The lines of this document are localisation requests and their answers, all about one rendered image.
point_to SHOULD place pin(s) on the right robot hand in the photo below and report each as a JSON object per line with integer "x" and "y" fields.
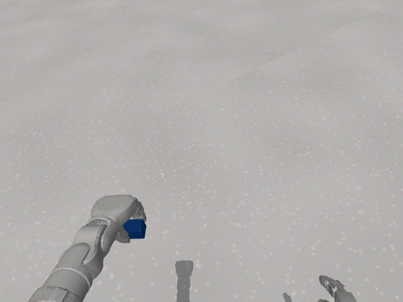
{"x": 336, "y": 289}

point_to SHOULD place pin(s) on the left robot hand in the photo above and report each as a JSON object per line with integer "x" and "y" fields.
{"x": 119, "y": 208}

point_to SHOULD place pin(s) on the left robot arm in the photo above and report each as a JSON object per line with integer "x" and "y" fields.
{"x": 80, "y": 264}

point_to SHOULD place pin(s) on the small box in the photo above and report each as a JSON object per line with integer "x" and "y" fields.
{"x": 136, "y": 228}

